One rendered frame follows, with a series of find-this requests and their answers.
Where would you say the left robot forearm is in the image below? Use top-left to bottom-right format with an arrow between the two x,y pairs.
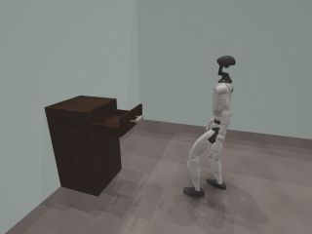
215,111 -> 230,143

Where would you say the handle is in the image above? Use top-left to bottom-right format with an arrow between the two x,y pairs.
130,115 -> 143,124

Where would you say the left robot hand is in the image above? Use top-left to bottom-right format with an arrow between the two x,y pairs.
208,142 -> 223,161

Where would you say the cabinet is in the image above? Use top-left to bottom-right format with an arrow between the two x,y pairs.
44,96 -> 122,197

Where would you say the robot torso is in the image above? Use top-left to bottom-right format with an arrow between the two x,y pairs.
211,80 -> 234,131

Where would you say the drawer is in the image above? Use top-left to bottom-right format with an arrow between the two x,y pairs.
89,103 -> 142,137

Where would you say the robot left upper arm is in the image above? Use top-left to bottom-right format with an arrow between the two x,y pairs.
216,83 -> 232,117

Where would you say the robot right foot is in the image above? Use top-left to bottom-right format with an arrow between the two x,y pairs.
207,178 -> 226,190

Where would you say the right robot hand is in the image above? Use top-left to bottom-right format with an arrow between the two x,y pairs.
206,118 -> 215,131

